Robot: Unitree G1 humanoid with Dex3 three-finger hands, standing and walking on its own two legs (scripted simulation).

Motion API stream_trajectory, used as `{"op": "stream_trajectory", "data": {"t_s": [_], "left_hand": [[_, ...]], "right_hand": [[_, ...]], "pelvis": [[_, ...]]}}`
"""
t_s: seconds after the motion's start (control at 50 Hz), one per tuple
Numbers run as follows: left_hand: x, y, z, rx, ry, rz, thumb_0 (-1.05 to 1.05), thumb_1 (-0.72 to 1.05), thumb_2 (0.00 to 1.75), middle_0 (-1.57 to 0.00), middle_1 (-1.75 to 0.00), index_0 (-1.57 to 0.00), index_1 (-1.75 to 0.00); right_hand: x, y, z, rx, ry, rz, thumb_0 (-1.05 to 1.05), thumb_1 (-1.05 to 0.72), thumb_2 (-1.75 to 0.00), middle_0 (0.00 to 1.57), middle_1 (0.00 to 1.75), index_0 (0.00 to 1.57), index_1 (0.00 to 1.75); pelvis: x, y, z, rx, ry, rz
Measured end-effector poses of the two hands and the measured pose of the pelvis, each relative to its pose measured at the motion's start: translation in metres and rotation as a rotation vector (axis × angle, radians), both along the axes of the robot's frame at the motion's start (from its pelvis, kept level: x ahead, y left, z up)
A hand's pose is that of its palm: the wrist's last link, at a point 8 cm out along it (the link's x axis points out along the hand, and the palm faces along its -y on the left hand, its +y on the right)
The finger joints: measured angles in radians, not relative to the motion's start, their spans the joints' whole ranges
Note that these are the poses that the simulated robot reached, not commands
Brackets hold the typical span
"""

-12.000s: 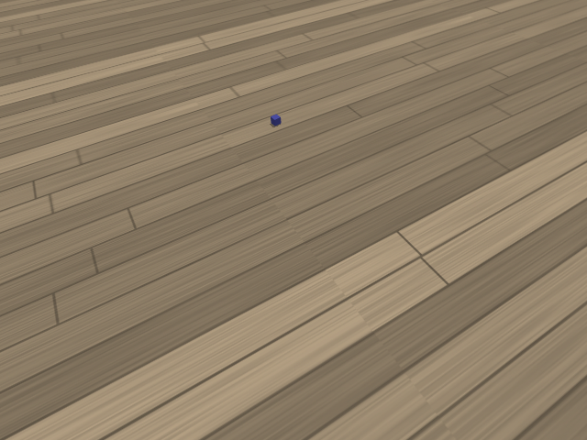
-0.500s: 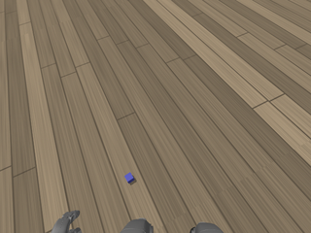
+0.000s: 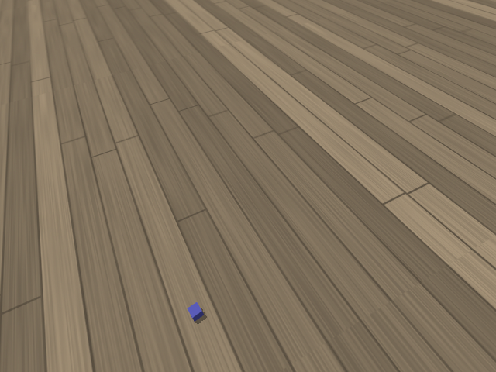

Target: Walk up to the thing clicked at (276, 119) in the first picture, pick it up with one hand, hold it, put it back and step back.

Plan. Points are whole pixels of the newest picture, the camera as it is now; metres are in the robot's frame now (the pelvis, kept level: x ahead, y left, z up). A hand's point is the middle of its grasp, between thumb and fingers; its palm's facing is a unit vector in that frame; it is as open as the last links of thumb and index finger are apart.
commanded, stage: walk up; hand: left
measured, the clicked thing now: (195, 311) +0.48 +0.29 -0.74
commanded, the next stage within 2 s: stand in 1.00 s
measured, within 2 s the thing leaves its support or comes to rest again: neither
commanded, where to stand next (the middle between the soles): +0.10 +0.04 m, yaw +1 degrees
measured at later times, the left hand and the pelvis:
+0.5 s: hand out of the picture +0.10 +0.28 -0.17, palm faces +0.04 -0.93 -0.37, open 7.4 cm; pelvis +0.00 +0.02 -0.02, yaw +2 degrees
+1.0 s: hand out of the picture -0.05 +0.31 -0.14, palm faces +0.09 -0.91 -0.41, open 7.4 cm; pelvis +0.01 +0.03 -0.01, yaw +6 degrees
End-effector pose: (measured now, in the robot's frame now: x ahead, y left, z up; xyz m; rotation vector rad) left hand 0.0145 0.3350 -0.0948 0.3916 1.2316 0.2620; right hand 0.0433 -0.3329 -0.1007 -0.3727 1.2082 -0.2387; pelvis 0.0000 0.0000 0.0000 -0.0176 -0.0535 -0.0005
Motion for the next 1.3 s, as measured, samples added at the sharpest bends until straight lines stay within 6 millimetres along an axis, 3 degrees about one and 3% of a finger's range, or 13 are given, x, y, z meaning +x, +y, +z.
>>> {"op": "stream_trajectory", "data": {"t_s": [0.08,0.16,0.3,0.42,0.5,0.6,0.72,0.84,0.98,1.04,1.1,1.2,1.3], "left_hand": [[-0.026,-0.005,0.014,0.026,0.028,0.057,0.01,0.90,0.90,-0.20,-0.30,-0.21,-0.30],[-0.030,-0.003,0.019,0.049,0.043,0.089,0.01,0.90,0.90,-0.21,-0.30,-0.21,-0.30],[0.016,0.006,-0.013,0.008,0.018,0.101,0.01,0.90,0.90,-0.20,-0.30,-0.21,-0.30],[0.066,0.000,-0.036,-0.042,-0.069,0.068,0.01,0.90,0.90,-0.20,-0.30,-0.21,-0.30],[0.072,-0.010,-0.039,-0.060,-0.099,0.020,0.01,0.90,0.90,-0.20,-0.30,-0.21,-0.30],[0.043,-0.020,-0.039,-0.041,-0.058,0.003,0.00,0.90,0.90,-0.20,-0.30,-0.21,-0.30],[-0.016,-0.025,-0.019,-0.009,0.013,0.062,0.01,0.90,0.90,-0.21,-0.30,-0.21,-0.30],[-0.048,-0.016,0.004,-0.007,-0.017,0.113,0.01,0.90,0.90,-0.21,-0.30,-0.21,-0.30],[-0.074,0.014,0.000,-0.021,0.062,0.152,0.01,0.90,0.90,-0.21,-0.30,-0.21,-0.30],[-0.065,0.025,-0.015,-0.024,0.085,0.166,0.01,0.90,0.90,-0.20,-0.30,-0.21,-0.30],[-0.037,0.024,-0.022,-0.040,0.051,0.159,0.01,0.90,0.90,-0.20,-0.30,-0.20,-0.30],[0.012,0.008,-0.021,-0.082,-0.040,0.097,0.01,0.91,0.90,-0.20,-0.30,-0.20,-0.30],[0.043,-0.009,-0.016,-0.096,-0.076,0.054,0.01,0.91,0.90,-0.20,-0.30,-0.21,-0.30]], "right_hand": [[0.013,-0.004,-0.002,0.029,0.012,0.016,0.01,-0.90,-0.89,0.20,0.30,0.20,0.30],[0.034,0.005,-0.009,0.053,0.013,0.047,0.01,-0.90,-0.90,0.20,0.30,0.20,0.30],[0.078,0.047,-0.028,0.063,0.010,0.109,0.00,-0.90,-0.90,0.20,0.30,0.20,0.30],[0.106,0.071,-0.028,0.061,-0.079,0.137,0.00,-0.90,-0.89,0.21,0.30,0.20,0.30],[0.116,0.070,-0.021,0.052,-0.159,0.148,0.00,-0.90,-0.89,0.21,0.30,0.20,0.30],[0.110,0.047,-0.023,0.049,-0.223,0.141,0.00,-0.90,-0.89,0.21,0.30,0.20,0.30],[0.067,0.021,-0.022,0.030,-0.123,0.098,0.00,-0.90,-0.89,0.21,0.30,0.20,0.30],[0.028,0.013,-0.015,0.035,0.033,0.134,0.00,-0.90,-0.89,0.20,0.30,0.20,0.30],[0.056,0.039,-0.002,0.024,-0.013,0.186,0.01,-0.90,-0.89,0.20,0.30,0.20,0.30],[0.072,0.053,-0.002,0.000,-0.094,0.186,0.01,-0.90,-0.89,0.20,0.30,0.20,0.30],[0.083,0.068,0.001,0.010,-0.121,0.177,0.00,-0.90,-0.89,0.20,0.30,0.20,0.30],[0.105,0.085,0.002,0.056,-0.151,0.179,0.00,-0.90,-0.89,0.21,0.30,0.20,0.30],[0.124,0.089,-0.004,0.106,-0.163,0.155,0.00,-0.90,-0.89,0.21,0.30,0.20,0.30]], "pelvis": [[0.011,0.000,0.006,0.001,-0.013,0.012],[0.023,0.004,0.006,-0.001,-0.023,0.036],[0.033,0.019,-0.013,0.011,-0.016,0.061],[0.012,0.021,-0.020,0.022,-0.012,0.071],[0.000,0.018,-0.023,0.024,0.000,0.039],[-0.018,0.004,-0.031,0.010,0.012,0.017],[-0.028,-0.005,-0.015,0.052,0.015,0.030],[-0.016,0.000,-0.001,0.050,0.015,0.078],[0.003,0.023,-0.002,0.033,0.004,0.107],[0.007,0.033,-0.010,0.048,-0.014,0.097],[0.009,0.035,-0.007,0.045,-0.021,0.093],[0.014,0.034,-0.002,0.038,-0.019,0.087],[0.028,0.028,0.001,0.028,-0.017,0.093]]}}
